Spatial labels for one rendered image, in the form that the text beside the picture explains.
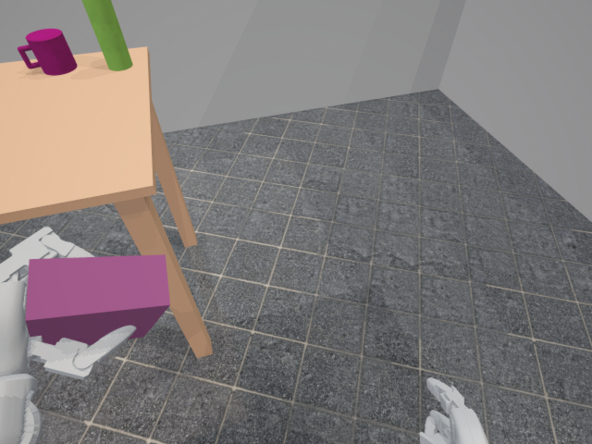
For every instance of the sponge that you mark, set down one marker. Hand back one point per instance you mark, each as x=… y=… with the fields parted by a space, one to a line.
x=85 y=298

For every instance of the robot right hand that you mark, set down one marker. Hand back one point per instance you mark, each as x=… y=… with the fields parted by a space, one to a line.
x=463 y=427

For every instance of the left robot forearm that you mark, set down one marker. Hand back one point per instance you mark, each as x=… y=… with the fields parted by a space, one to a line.
x=20 y=420

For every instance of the robot left hand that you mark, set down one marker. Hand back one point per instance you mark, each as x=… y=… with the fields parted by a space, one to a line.
x=68 y=357

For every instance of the table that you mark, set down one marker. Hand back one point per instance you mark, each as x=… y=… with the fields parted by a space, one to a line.
x=92 y=137

